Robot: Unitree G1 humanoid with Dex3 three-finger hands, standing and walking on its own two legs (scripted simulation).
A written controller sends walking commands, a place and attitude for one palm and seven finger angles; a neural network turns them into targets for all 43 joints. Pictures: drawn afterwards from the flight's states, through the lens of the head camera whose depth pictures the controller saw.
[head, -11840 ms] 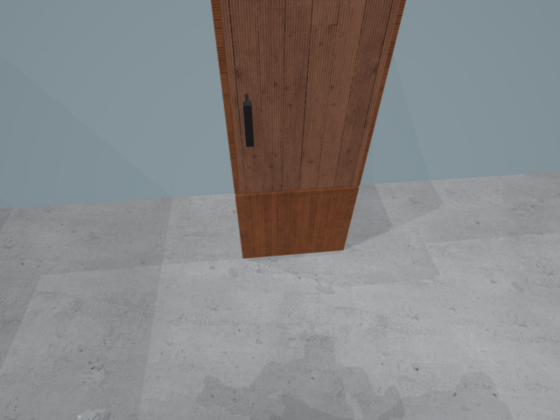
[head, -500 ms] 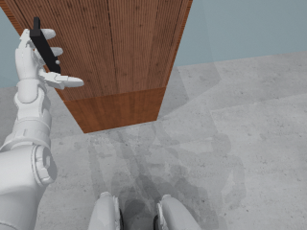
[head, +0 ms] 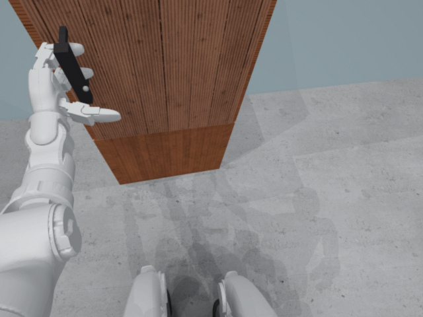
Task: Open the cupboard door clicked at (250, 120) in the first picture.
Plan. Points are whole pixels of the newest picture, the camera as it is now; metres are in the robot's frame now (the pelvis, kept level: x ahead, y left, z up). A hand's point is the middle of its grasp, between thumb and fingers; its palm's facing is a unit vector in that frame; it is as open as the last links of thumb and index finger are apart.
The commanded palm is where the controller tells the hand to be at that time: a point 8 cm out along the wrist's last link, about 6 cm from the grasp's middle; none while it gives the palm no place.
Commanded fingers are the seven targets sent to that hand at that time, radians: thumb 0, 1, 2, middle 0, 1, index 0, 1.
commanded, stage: close the thumb around the handle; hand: left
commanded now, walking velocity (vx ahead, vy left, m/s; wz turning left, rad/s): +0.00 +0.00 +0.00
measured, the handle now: (75, 68) +0.57 +0.21 +0.06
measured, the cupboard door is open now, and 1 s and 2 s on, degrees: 0 5 39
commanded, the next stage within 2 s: pull the door open along its arc in 0.60 s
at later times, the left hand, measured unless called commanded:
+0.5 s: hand (86, 89) +0.52 +0.19 +0.06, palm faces +0.13 -0.99 -0.02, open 6.0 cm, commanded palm +0.49 +0.23 +0.06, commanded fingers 0.00 0.90 0.90 -0.40 -1.35 -0.40 -1.35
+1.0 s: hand (93, 104) +0.48 +0.18 +0.06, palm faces +0.14 -0.99 +0.00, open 5.8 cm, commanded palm +0.42 +0.21 +0.06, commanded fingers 0.00 0.90 0.90 -0.40 -1.35 -0.40 -1.35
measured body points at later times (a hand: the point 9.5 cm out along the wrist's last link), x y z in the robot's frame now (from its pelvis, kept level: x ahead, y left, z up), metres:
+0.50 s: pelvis +0.00 +0.00 +0.00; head +0.14 +0.03 +0.43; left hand +0.50 +0.24 +0.07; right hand -0.01 -0.26 -0.11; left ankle +0.05 +0.10 -0.63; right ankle -0.02 -0.12 -0.63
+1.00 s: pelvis +0.01 +0.00 +0.01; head +0.13 +0.02 +0.44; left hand +0.47 +0.23 +0.07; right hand +0.02 -0.26 -0.11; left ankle +0.05 +0.10 -0.63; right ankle -0.02 -0.12 -0.63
